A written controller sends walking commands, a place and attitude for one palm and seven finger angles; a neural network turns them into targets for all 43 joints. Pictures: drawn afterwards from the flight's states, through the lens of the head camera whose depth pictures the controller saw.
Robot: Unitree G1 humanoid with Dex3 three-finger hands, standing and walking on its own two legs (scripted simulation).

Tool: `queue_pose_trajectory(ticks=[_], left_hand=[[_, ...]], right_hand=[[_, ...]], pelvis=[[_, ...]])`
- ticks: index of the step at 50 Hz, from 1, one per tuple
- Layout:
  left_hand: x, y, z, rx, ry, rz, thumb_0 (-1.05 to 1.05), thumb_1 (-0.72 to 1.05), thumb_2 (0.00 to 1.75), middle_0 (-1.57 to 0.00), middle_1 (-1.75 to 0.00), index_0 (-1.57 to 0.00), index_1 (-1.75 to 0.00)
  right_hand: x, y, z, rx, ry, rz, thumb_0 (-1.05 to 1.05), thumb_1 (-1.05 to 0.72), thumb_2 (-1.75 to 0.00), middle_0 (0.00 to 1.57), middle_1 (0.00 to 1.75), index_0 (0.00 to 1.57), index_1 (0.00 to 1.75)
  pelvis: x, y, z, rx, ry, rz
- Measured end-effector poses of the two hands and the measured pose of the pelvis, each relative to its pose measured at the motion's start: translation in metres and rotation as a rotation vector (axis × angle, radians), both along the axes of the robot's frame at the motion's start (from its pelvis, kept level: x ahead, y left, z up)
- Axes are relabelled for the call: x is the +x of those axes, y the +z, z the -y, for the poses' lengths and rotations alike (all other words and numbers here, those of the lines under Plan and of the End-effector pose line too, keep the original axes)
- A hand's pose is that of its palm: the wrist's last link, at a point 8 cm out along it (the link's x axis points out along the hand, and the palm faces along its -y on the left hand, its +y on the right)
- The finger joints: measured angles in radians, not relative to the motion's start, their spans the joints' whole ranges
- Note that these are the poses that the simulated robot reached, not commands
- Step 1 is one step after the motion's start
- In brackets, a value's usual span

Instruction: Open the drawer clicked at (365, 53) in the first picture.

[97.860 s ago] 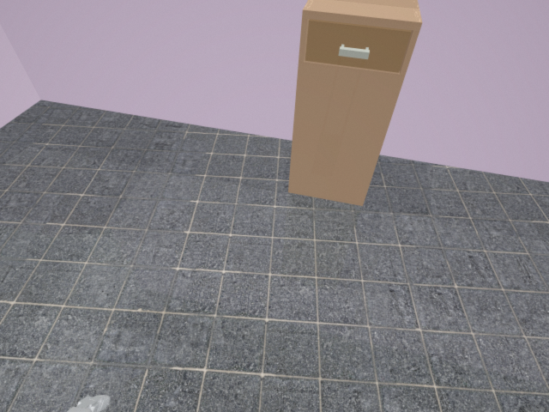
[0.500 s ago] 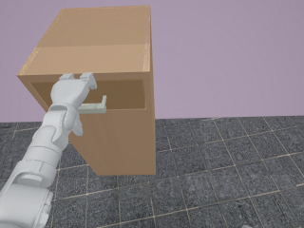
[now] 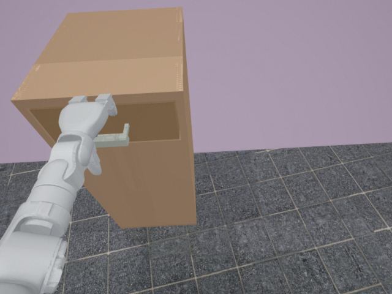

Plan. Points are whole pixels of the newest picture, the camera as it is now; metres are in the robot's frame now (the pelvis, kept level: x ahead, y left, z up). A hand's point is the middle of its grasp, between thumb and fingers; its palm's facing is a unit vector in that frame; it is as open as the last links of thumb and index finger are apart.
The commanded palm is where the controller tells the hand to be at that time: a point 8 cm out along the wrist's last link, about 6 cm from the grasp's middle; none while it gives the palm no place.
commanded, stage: re-aim the fingers above the handle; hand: left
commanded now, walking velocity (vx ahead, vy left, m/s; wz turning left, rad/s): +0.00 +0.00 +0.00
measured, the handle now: (108, 134) +0.49 +0.23 +0.02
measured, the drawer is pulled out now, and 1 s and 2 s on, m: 0.00 0.00 0.00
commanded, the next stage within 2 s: lower the fingers behind the handle in 1.30 s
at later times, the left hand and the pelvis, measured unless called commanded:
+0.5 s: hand (83, 136) +0.43 +0.26 +0.08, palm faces -0.07 -0.01 -1.00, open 13.8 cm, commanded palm +0.41 +0.25 +0.14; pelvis +0.00 +0.01 +0.00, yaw +0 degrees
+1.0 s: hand (85, 132) +0.44 +0.25 +0.08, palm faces +0.00 -0.01 -1.00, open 13.6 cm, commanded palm +0.41 +0.25 +0.14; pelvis -0.01 +0.01 +0.00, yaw -1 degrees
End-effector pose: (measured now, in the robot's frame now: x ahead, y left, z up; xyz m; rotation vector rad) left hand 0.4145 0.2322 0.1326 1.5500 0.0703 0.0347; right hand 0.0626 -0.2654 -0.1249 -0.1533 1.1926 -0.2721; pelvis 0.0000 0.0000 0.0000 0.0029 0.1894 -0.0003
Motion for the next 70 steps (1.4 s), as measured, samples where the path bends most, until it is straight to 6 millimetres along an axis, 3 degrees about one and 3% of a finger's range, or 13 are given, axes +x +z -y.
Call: queue_pose_trajectory(ticks=[12,26,34,40,54,63,70], left_hand=[[0.001,0.001,0.009,-0.008,-0.025,0.021,-0.01,-0.49,0.3,-0.32,-1.2,-0.32,-1.2],[0.0,-0.004,-0.027,0.009,0.044,-0.052,-0.01,-0.49,0.3,-0.32,-1.2,-0.32,-1.21],[0.004,-0.007,-0.006,-0.031,-0.077,-0.009,-0.01,-0.49,0.3,-0.32,-1.2,-0.32,-1.2],[0.006,-0.007,-0.005,-0.022,-0.065,0.039,-0.01,-0.49,0.3,-0.39,-1.24,-0.34,-1.22],[-0.001,0.006,-0.021,0.021,0.057,-0.021,-0.01,-0.49,0.3,-0.33,-1.2,-0.34,-1.21],[0.001,-0.005,0.006,-0.027,-0.086,-0.018,-0.01,-0.49,0.3,-0.32,-1.2,-0.32,-1.2],[0.006,-0.003,0.009,-0.013,-0.074,0.06,-0.01,-0.49,0.3,-0.38,-1.24,-0.34,-1.22]], right_hand=[[0.011,0.003,-0.005,0.0,0.011,0.044,0.0,-0.9,-0.9,0.2,0.3,0.2,0.29],[0.004,0.003,-0.009,-0.009,0.014,0.019,0.0,-0.9,-0.9,0.21,0.3,0.2,0.29],[-0.001,0.004,-0.007,-0.038,0.013,-0.011,0.0,-0.9,-0.9,0.21,0.3,0.2,0.29],[-0.003,0.0,-0.013,-0.017,0.011,-0.009,0.0,-0.9,-0.9,0.2,0.3,0.2,0.29],[-0.01,0.0,-0.018,0.013,0.003,0.017,0.0,-0.9,-0.9,0.21,0.3,0.2,0.29],[-0.01,0.006,-0.002,-0.047,0.006,0.016,0.0,-0.9,-0.9,0.21,0.3,0.2,0.29],[-0.012,0.002,-0.002,-0.029,-0.007,0.009,0.0,-0.9,-0.9,0.2,0.3,0.2,0.29]], pelvis=[[-0.004,0.0,-0.004,-0.001,0.0,0.004],[-0.002,0.0,-0.006,-0.005,0.001,-0.006],[-0.003,-0.003,-0.011,-0.012,0.009,-0.015],[-0.005,-0.004,-0.013,-0.011,0.002,-0.026],[-0.01,-0.001,-0.009,-0.006,-0.001,0.001],[-0.012,-0.002,-0.007,-0.008,0.002,-0.005],[-0.011,-0.003,-0.006,-0.007,-0.01,-0.021]])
